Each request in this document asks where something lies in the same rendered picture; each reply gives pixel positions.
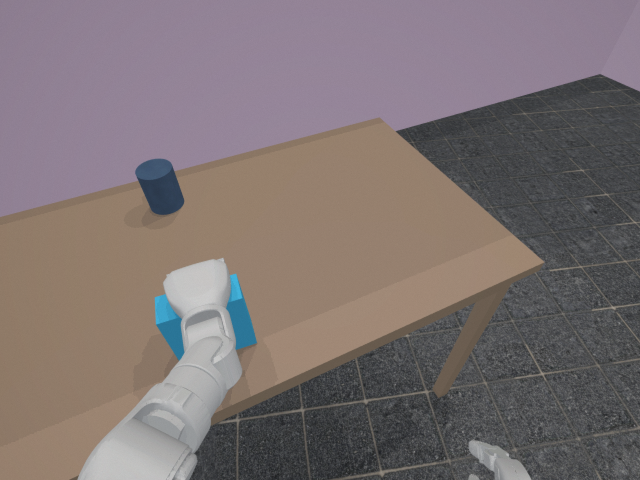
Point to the sponge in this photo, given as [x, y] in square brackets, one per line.
[169, 323]

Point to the left robot forearm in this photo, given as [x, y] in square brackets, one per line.
[183, 404]

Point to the left robot upper arm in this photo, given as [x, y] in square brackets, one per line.
[139, 451]

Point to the table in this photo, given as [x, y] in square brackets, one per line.
[342, 241]

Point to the left robot hand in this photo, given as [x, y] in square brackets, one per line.
[203, 283]

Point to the right robot hand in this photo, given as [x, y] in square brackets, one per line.
[498, 461]

